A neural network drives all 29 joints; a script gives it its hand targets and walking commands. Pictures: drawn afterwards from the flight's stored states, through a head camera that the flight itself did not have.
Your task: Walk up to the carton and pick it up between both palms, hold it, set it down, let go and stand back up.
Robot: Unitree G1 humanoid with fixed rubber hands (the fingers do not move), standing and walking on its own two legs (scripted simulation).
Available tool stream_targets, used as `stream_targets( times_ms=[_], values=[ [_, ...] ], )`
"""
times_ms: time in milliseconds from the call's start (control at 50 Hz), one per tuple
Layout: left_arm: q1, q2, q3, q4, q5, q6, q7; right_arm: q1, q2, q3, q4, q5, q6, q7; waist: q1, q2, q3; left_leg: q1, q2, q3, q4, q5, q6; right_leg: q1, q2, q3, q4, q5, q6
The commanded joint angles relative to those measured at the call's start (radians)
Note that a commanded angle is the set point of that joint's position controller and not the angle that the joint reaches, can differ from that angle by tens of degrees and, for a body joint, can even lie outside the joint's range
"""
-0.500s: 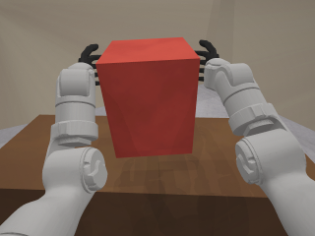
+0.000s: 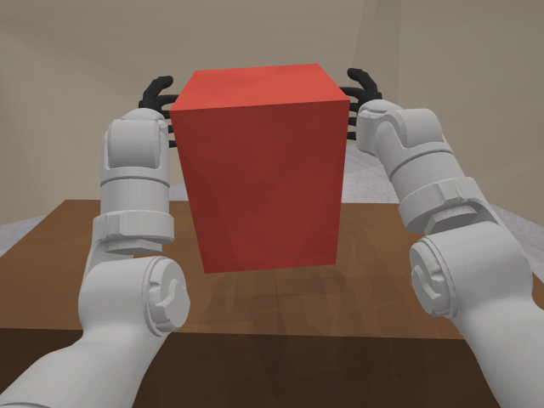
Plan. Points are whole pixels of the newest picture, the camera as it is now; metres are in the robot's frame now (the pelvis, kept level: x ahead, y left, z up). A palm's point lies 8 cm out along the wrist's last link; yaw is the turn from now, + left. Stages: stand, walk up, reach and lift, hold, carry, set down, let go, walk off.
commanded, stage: hold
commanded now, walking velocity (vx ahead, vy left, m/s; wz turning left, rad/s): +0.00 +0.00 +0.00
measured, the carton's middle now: (263, 164) +0.40 +0.00 +0.26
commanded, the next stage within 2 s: none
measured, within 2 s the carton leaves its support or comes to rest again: neither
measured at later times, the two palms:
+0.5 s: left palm (150, 129) +0.36 +0.15 +0.34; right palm (366, 120) +0.36 -0.14 +0.34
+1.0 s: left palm (150, 124) +0.36 +0.15 +0.34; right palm (368, 116) +0.36 -0.14 +0.34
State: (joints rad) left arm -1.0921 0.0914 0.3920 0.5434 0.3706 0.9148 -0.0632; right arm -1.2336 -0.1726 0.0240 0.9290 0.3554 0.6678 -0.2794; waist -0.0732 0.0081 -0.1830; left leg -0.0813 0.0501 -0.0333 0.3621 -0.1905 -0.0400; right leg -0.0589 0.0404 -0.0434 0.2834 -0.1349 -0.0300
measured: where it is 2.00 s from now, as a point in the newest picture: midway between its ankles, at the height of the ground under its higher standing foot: outside the picture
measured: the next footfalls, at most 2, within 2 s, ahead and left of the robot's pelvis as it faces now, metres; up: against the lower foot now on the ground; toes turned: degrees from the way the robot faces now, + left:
none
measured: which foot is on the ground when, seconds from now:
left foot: down 0.00-1.00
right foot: down 0.00-1.00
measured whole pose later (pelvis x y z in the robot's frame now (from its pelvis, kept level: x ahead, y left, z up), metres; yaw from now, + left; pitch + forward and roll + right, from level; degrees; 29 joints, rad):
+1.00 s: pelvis +0.00 -0.01 +0.00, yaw +1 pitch -5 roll -1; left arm -1.11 0.11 0.40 0.58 0.36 0.89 -0.07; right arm -1.24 -0.16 0.01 0.92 0.34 0.67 -0.29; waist -0.07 0.01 -0.19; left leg -0.09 0.05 -0.05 0.36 -0.18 -0.05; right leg -0.07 0.05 -0.05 0.28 -0.13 -0.04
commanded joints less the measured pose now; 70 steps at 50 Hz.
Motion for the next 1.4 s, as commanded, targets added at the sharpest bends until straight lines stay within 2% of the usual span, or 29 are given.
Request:
stream_targets(
  times_ms=[0, 20, 60, 160, 180, 200, 320, 420, 460, 480, 540, 560, 600, 620, 640, 660, 720, 820, 900, 920, 960, 1060, 1080, 1120, 1160, 1220, 1300, 1320, 1380],
  values=[
    [-0.688, -0.525, -0.276, -0.107, -0.260, -0.098, -0.170, -0.720, 0.562, 0.098, -0.337, 0.169, -0.066, 0.152, -0.007, 0.030, -0.273, -0.048, -0.077, 0.013, -0.047, 0.192, -0.008, 0.154, 0.044, 0.052, -0.013, 0.127, 0.048],
    [-0.694, -0.511, -0.257, -0.106, -0.252, -0.101, -0.170, -0.709, 0.564, 0.096, -0.317, 0.163, -0.065, 0.155, 0.010, 0.026, -0.264, -0.046, -0.076, 0.016, -0.048, 0.206, -0.005, 0.160, 0.043, 0.056, -0.017, 0.128, 0.046],
    [-0.675, -0.513, -0.271, -0.118, -0.256, -0.095, -0.173, -0.678, 0.543, 0.092, -0.323, 0.161, -0.056, 0.146, -0.024, 0.024, -0.284, -0.027, -0.072, 0.004, -0.032, 0.212, -0.010, 0.155, 0.039, 0.062, -0.012, 0.165, 0.048],
    [-0.684, -0.487, -0.236, -0.086, -0.232, -0.086, -0.185, -0.729, 0.558, 0.089, -0.329, 0.147, -0.059, 0.142, 0.007, 0.021, -0.240, -0.059, -0.082, 0.017, -0.050, 0.149, 0.005, 0.154, 0.032, 0.056, -0.017, 0.108, 0.047],
    [-0.683, -0.485, -0.256, -0.094, -0.248, -0.090, -0.191, -0.693, 0.537, 0.077, -0.305, 0.142, -0.052, 0.138, -0.022, 0.035, -0.238, -0.052, -0.085, 0.020, -0.043, 0.149, -0.003, 0.135, 0.026, 0.062, -0.020, 0.110, 0.049],
    [-0.718, -0.487, -0.250, -0.090, -0.237, -0.092, -0.190, -0.730, 0.551, 0.081, -0.314, 0.147, -0.056, 0.140, -0.004, 0.027, -0.237, -0.068, -0.083, 0.019, -0.052, 0.144, 0.001, 0.143, 0.034, 0.053, -0.018, 0.086, 0.050],
    [-0.702, -0.518, -0.278, -0.127, -0.264, -0.105, -0.169, -0.732, 0.567, 0.109, -0.371, 0.164, -0.072, 0.133, -0.011, 0.043, -0.296, -0.035, -0.085, 0.012, -0.031, 0.199, -0.004, 0.151, 0.032, 0.054, -0.012, 0.152, 0.056],
    [-0.686, -0.492, -0.253, -0.112, -0.241, -0.092, -0.182, -0.680, 0.543, 0.081, -0.310, 0.145, -0.053, 0.133, -0.025, 0.036, -0.257, -0.040, -0.082, 0.013, -0.048, 0.158, -0.002, 0.149, 0.034, 0.052, -0.018, 0.104, 0.050],
    [-0.658, -0.476, -0.244, -0.110, -0.231, -0.086, -0.185, -0.711, 0.549, 0.103, -0.349, 0.155, -0.056, 0.133, -0.001, 0.012, -0.268, -0.051, -0.084, 0.017, -0.048, 0.165, 0.007, 0.159, 0.040, 0.052, -0.015, 0.098, 0.052],
    [-0.647, -0.500, -0.262, -0.118, -0.238, -0.084, -0.185, -0.723, 0.546, 0.105, -0.375, 0.155, -0.061, 0.132, -0.004, 0.048, -0.262, -0.066, -0.080, 0.014, -0.047, 0.186, -0.006, 0.176, 0.039, 0.057, -0.008, 0.135, 0.044],
    [-0.716, -0.512, -0.277, -0.116, -0.258, -0.092, -0.186, -0.716, 0.541, 0.069, -0.331, 0.142, -0.062, 0.140, -0.024, 0.059, -0.251, -0.057, -0.073, 0.011, -0.059, 0.133, -0.004, 0.148, 0.036, 0.053, -0.015, 0.081, 0.044],
    [-0.701, -0.504, -0.265, -0.114, -0.246, -0.092, -0.180, -0.733, 0.557, 0.094, -0.351, 0.155, -0.064, 0.141, 0.000, 0.047, -0.259, -0.063, -0.078, 0.015, -0.059, 0.156, -0.001, 0.165, 0.041, 0.048, -0.007, 0.084, 0.047],
    [-0.701, -0.521, -0.280, -0.109, -0.266, -0.095, -0.178, -0.719, 0.543, 0.080, -0.348, 0.152, -0.065, 0.143, -0.013, 0.059, -0.267, -0.069, -0.076, 0.013, -0.053, 0.152, -0.011, 0.160, 0.041, 0.051, -0.005, 0.090, 0.042],
    [-0.691, -0.490, -0.247, -0.104, -0.237, -0.093, -0.175, -0.723, 0.563, 0.093, -0.341, 0.158, -0.058, 0.145, 0.007, 0.024, -0.264, -0.059, -0.080, 0.013, -0.047, 0.176, 0.003, 0.156, 0.042, 0.053, -0.014, 0.105, 0.047],
    [-0.700, -0.500, -0.270, -0.109, -0.256, -0.093, -0.178, -0.707, 0.542, 0.084, -0.331, 0.153, -0.057, 0.145, -0.020, 0.040, -0.258, -0.056, -0.078, 0.008, -0.045, 0.161, -0.007, 0.146, 0.039, 0.056, -0.016, 0.106, 0.042],
    [-0.694, -0.497, -0.261, -0.101, -0.252, -0.094, -0.177, -0.729, 0.551, 0.095, -0.340, 0.153, -0.056, 0.143, 0.000, 0.034, -0.267, -0.058, -0.079, 0.013, -0.049, 0.173, -0.001, 0.146, 0.041, 0.054, -0.017, 0.104, 0.044],
    [-0.676, -0.495, -0.265, -0.137, -0.247, -0.092, -0.180, -0.683, 0.556, 0.109, -0.345, 0.162, -0.053, 0.139, -0.007, 0.030, -0.285, -0.042, -0.084, 0.014, -0.036, 0.210, -0.007, 0.176, 0.042, 0.056, -0.002, 0.147, 0.046],
    [-0.711, -0.488, -0.236, -0.073, -0.225, -0.090, -0.187, -0.717, 0.555, 0.069, -0.288, 0.138, -0.052, 0.151, 0.003, 0.027, -0.224, -0.082, -0.074, 0.013, -0.067, 0.105, 0.008, 0.137, 0.036, 0.053, -0.017, 0.039, 0.042],
    [-0.717, -0.497, -0.254, -0.076, -0.271, -0.105, -0.178, -0.743, 0.565, 0.069, -0.341, 0.144, -0.066, 0.146, -0.003, 0.033, -0.262, -0.067, -0.081, 0.017, -0.049, 0.150, 0.001, 0.149, 0.030, 0.056, -0.019, 0.098, 0.051],
    [-0.692, -0.488, -0.225, -0.042, -0.252, -0.103, -0.175, -0.767, 0.559, 0.081, -0.345, 0.143, -0.063, 0.147, 0.014, 0.001, -0.252, -0.062, -0.087, 0.019, -0.054, 0.139, 0.015, 0.124, 0.038, 0.051, -0.034, 0.066, 0.053],
    [-0.714, -0.490, -0.235, -0.050, -0.243, -0.101, -0.177, -0.738, 0.549, 0.073, -0.297, 0.148, -0.056, 0.147, 0.001, 0.038, -0.253, -0.043, -0.083, 0.015, -0.055, 0.153, 0.003, 0.115, 0.035, 0.051, -0.028, 0.086, 0.048],
    [-0.653, -0.470, -0.246, -0.108, -0.242, -0.092, -0.188, -0.682, 0.547, 0.102, -0.329, 0.159, -0.053, 0.130, -0.004, 0.025, -0.277, -0.036, -0.087, 0.021, -0.033, 0.219, -0.002, 0.165, 0.036, 0.060, -0.014, 0.167, 0.053],
    [-0.664, -0.499, -0.264, -0.106, -0.250, -0.088, -0.190, -0.692, 0.531, 0.074, -0.331, 0.159, -0.054, 0.127, -0.039, 0.034, -0.274, -0.024, -0.081, 0.011, -0.036, 0.194, -0.010, 0.158, 0.032, 0.055, -0.017, 0.161, 0.053],
    [-0.682, -0.497, -0.258, -0.114, -0.248, -0.091, -0.186, -0.697, 0.553, 0.094, -0.336, 0.159, -0.056, 0.133, -0.016, 0.024, -0.266, -0.028, -0.083, 0.013, -0.041, 0.194, -0.002, 0.159, 0.032, 0.054, -0.020, 0.139, 0.054],
    [-0.685, -0.509, -0.276, -0.106, -0.256, -0.090, -0.189, -0.692, 0.524, 0.067, -0.330, 0.150, -0.054, 0.130, -0.044, 0.037, -0.250, -0.033, -0.080, 0.010, -0.046, 0.164, -0.011, 0.130, 0.030, 0.055, -0.026, 0.111, 0.051],
    [-0.686, -0.495, -0.261, -0.122, -0.243, -0.090, -0.184, -0.722, 0.555, 0.110, -0.358, 0.158, -0.059, 0.138, -0.003, 0.028, -0.238, -0.040, -0.084, 0.017, -0.042, 0.182, -0.002, 0.142, 0.034, 0.049, -0.023, 0.115, 0.053],
    [-0.697, -0.518, -0.281, -0.119, -0.254, -0.094, -0.176, -0.708, 0.550, 0.089, -0.340, 0.156, -0.060, 0.136, -0.022, 0.045, -0.247, -0.039, -0.076, 0.009, -0.050, 0.179, -0.008, 0.137, 0.036, 0.049, -0.018, 0.105, 0.051],
    [-0.691, -0.509, -0.264, -0.114, -0.246, -0.095, -0.170, -0.735, 0.568, 0.109, -0.357, 0.158, -0.067, 0.141, 0.006, 0.035, -0.259, -0.045, -0.078, 0.016, -0.052, 0.166, 0.004, 0.139, 0.036, 0.052, -0.022, 0.092, 0.052],
    [-0.675, -0.493, -0.253, -0.120, -0.252, -0.096, -0.168, -0.729, 0.577, 0.123, -0.392, 0.172, -0.064, 0.140, 0.015, 0.020, -0.298, -0.039, -0.088, 0.023, -0.046, 0.191, 0.009, 0.173, 0.043, 0.051, -0.016, 0.122, 0.053]
  ],
)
